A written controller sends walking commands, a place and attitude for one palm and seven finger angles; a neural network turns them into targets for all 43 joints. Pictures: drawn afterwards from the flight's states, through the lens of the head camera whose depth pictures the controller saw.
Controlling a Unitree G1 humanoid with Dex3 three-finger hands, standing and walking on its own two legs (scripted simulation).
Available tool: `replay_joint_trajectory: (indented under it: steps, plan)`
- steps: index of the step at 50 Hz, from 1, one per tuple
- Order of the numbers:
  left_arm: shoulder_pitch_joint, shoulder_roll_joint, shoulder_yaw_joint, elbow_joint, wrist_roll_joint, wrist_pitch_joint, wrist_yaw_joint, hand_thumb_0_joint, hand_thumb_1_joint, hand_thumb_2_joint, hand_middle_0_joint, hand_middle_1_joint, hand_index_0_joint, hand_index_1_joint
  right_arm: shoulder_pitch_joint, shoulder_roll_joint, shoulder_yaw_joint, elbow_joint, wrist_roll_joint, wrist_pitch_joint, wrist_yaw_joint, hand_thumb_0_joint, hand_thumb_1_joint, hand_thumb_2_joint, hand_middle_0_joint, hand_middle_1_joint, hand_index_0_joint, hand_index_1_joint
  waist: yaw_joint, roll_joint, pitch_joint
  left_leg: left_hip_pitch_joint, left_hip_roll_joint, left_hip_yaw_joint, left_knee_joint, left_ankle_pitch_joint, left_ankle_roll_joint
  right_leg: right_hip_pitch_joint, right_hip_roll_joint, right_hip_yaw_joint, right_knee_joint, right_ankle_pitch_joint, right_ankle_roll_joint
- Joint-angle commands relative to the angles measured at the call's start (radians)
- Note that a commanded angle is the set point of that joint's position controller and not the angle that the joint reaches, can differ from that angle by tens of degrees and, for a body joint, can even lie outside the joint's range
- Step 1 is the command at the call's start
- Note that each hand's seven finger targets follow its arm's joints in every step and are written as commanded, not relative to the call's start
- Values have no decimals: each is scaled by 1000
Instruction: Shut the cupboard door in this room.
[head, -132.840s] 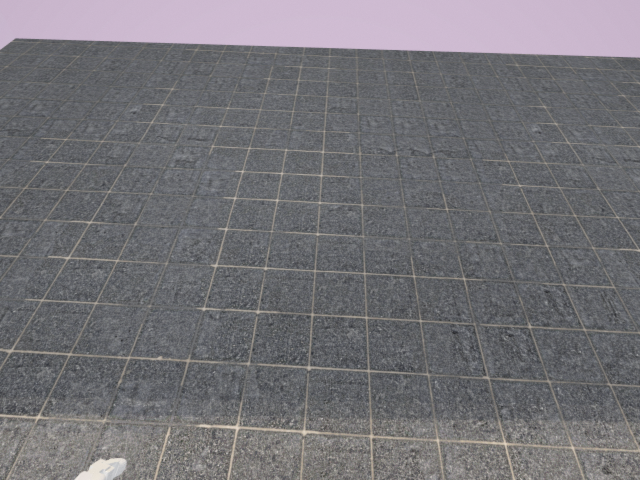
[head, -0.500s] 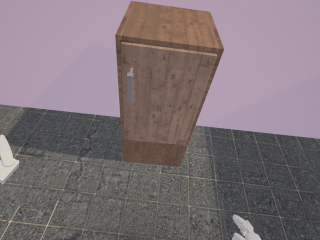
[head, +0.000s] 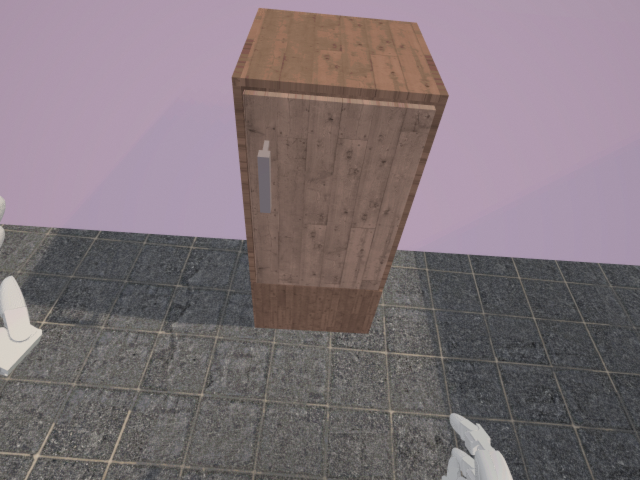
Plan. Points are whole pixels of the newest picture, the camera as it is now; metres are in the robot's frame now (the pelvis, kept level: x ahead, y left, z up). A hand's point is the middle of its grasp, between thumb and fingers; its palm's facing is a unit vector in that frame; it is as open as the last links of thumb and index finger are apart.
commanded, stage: stop stepping back and stand still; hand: left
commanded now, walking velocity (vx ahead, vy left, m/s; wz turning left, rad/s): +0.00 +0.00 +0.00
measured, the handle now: (266, 177) +0.70 +0.13 -0.05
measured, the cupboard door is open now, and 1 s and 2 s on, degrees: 0 0 0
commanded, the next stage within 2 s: let the arm hang, fingers relaxed in 0.46 s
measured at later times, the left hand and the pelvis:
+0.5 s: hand (74, 315) +0.23 +0.24 +0.16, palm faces +0.44 -0.79 -0.43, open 7.4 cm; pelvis +0.03 -0.02 +0.00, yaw +1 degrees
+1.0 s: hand out of the picture -0.01 +0.17 -0.19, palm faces +0.08 -0.98 -0.18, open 7.0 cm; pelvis +0.01 -0.02 +0.00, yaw +3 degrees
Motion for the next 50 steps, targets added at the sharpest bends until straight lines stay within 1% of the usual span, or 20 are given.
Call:
replay_joint_trajectory:
  steps: [1,4,6,9,13,16,18,22,27,28,29,30,33,35,38,41,42,45,47,50]
  plan:
    - [19,157,138,-114,-16,-40,16,0,900,900,-200,-300,-200,-300,-83,-178,-77,-128,11,-20,-15,0,-900,-900,200,300,200,300,13,158,-104,-2,148,-162,-126,-214,-52,72,-30,24,-67,16,6]
    - [34,146,121,-99,-30,-29,14,0,900,900,-200,-300,-200,-300,-91,-177,-77,-132,21,-2,-16,0,-900,-900,200,300,200,300,9,92,-108,68,123,-131,-23,-55,-45,6,-73,71,-103,93,-8]
    - [0,141,98,-109,-27,-28,14,0,900,900,-200,-300,-200,-300,-100,-184,-77,-131,24,3,-19,0,-900,-900,200,300,200,300,10,116,-104,99,121,-125,10,21,-40,-24,-84,86,-95,140,-5]
    - [-74,143,79,-116,-18,-22,17,0,900,900,-200,-300,-200,-300,-108,-188,-77,-127,26,7,-26,0,-900,-900,200,300,200,300,10,98,-88,110,117,-125,40,61,-35,-40,-100,97,-89,183,-3]
    - [-132,174,92,-107,-11,-27,20,0,900,900,-200,-300,-200,-300,-123,-188,-83,-128,28,14,-31,0,-900,-900,200,300,200,300,17,95,-47,121,96,-109,60,6,-31,-95,-117,135,-131,128,-1]
    - [-127,152,77,-83,-9,-32,21,0,900,900,-200,-300,-200,-300,-122,-182,-82,-132,30,21,-29,0,-900,-900,200,300,200,300,17,98,-15,106,89,-104,73,-9,-30,-106,-130,144,-144,93,-6]
    - [-125,176,102,-94,-10,-38,23,0,900,900,-200,-300,-200,-300,-122,-188,-87,-135,28,23,-29,0,-900,-900,200,300,200,300,19,105,-26,107,88,-104,73,25,-32,-86,-128,131,-134,135,-2]
    - [-70,163,103,-103,-15,-41,19,0,900,900,-200,-300,-200,-300,-114,-185,-85,-146,31,29,-26,0,-900,-900,200,300,200,300,22,118,-82,127,100,-102,72,171,-26,-16,-110,95,-74,294,16]
    - [-24,162,108,-93,-22,-38,16,0,900,900,-200,-300,-200,-300,-108,-186,-85,-154,36,35,-25,0,-900,-900,200,300,200,300,22,102,-110,142,107,-97,72,234,-24,9,-104,79,-58,358,27]
    - [-125,-58,-349,596,10,67,-104,0,900,900,-200,-300,-200,-300,-224,-267,-95,-20,69,-41,60,0,-900,-900,200,300,200,300,3,87,-29,109,140,-117,189,423,-19,-104,-142,-11,79,414,-11]
    - [-142,-21,-317,647,42,161,-143,0,900,900,-200,-300,-200,-300,-133,-340,-128,41,41,5,69,0,-900,-900,200,300,200,300,11,67,-78,128,148,-125,181,360,-13,-99,-159,56,65,347,-21]
    - [-160,-33,-320,680,59,178,-153,0,900,900,-200,-300,-200,-300,-88,-323,-128,56,27,32,64,0,-900,-900,200,300,200,300,18,40,-85,95,149,-133,188,300,2,-97,-150,52,84,297,-32]
    - [-245,-14,-342,831,67,178,-161,0,900,900,-200,-300,-200,-300,-89,-302,-101,71,16,77,56,0,-900,-900,200,300,200,300,25,-130,-59,42,122,-166,214,232,10,-88,-164,93,80,306,-59]
    - [-283,-17,-358,948,66,182,-156,0,900,900,-200,-300,-200,-300,-90,-277,-88,95,8,103,53,0,-900,-900,200,300,200,300,21,-145,-51,39,88,-148,224,160,-4,-76,-198,120,60,359,-82]
    - [-320,-44,-381,1125,64,197,-141,0,900,900,-200,-300,-200,-300,-76,-237,-70,158,-6,138,50,0,-900,-900,200,300,200,300,14,-49,-14,84,81,-149,181,138,-16,-98,-194,122,24,262,-79]
    - [-308,-78,-393,1286,57,201,-139,0,900,900,-200,-300,-200,-300,-72,-213,-54,231,-6,148,43,0,-900,-900,200,300,200,300,24,144,11,74,113,-203,63,116,5,-41,-139,106,-14,75,-47]
    - [-291,-85,-392,1336,56,199,-140,0,900,900,-200,-300,-200,-300,-69,-203,-52,255,-4,146,40,0,-900,-900,200,300,200,300,28,170,9,60,117,-212,35,86,8,-7,-132,105,-33,48,-44]
    - [-246,-125,-383,1448,54,194,-139,0,900,900,-200,-300,-200,-300,-35,-172,-52,317,-3,145,28,0,-900,-900,200,300,200,300,33,215,-8,79,115,-201,18,51,7,39,-141,105,-81,58,-49]
    - [-232,-135,-391,1505,52,191,-142,0,900,900,-200,-300,-200,-300,-12,-162,-51,357,1,144,24,0,-900,-900,200,300,200,300,29,211,1,93,115,-199,4,32,4,38,-143,102,-101,52,-53]
    - [-217,-150,-401,1568,51,189,-141,0,900,900,-200,-300,-200,-300,31,-156,-54,401,7,146,19,0,-900,-900,200,300,200,300,21,123,35,120,123,-201,-16,7,5,9,-136,93,-129,27,-49]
